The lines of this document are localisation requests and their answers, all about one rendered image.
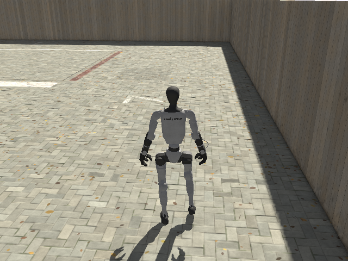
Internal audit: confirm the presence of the robot left forearm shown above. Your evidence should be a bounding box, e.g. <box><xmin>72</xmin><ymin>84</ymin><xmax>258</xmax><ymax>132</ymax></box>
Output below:
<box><xmin>141</xmin><ymin>132</ymin><xmax>152</xmax><ymax>155</ymax></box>

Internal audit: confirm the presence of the humanoid robot head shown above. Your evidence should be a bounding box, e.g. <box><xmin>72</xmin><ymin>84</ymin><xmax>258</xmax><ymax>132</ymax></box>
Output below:
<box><xmin>164</xmin><ymin>86</ymin><xmax>183</xmax><ymax>113</ymax></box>

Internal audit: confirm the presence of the robot right forearm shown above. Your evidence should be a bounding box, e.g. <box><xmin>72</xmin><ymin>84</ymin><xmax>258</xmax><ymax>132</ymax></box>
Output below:
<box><xmin>195</xmin><ymin>131</ymin><xmax>206</xmax><ymax>154</ymax></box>

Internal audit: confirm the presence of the right robot upper arm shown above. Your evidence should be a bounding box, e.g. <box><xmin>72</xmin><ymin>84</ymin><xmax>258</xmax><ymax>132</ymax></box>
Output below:
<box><xmin>185</xmin><ymin>109</ymin><xmax>200</xmax><ymax>140</ymax></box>

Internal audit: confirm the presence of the right robot hand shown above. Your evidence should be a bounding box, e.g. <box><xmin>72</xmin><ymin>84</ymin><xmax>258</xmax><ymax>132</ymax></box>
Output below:
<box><xmin>195</xmin><ymin>152</ymin><xmax>207</xmax><ymax>165</ymax></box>

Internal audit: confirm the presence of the left robot hand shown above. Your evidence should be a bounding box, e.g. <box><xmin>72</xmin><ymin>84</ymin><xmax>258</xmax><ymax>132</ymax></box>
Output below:
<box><xmin>139</xmin><ymin>153</ymin><xmax>152</xmax><ymax>166</ymax></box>

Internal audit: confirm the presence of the robot right foot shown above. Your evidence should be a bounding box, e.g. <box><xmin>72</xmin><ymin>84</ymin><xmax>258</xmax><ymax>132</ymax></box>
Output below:
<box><xmin>188</xmin><ymin>205</ymin><xmax>196</xmax><ymax>215</ymax></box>

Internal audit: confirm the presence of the left robot upper arm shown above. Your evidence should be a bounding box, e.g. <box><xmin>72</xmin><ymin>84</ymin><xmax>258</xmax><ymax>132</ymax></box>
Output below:
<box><xmin>147</xmin><ymin>110</ymin><xmax>162</xmax><ymax>140</ymax></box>

